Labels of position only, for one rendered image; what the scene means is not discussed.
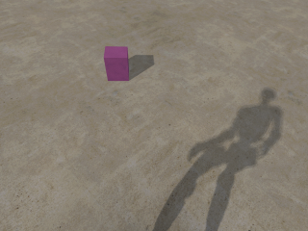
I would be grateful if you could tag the carton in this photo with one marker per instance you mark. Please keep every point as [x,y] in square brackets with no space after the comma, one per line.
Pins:
[116,63]

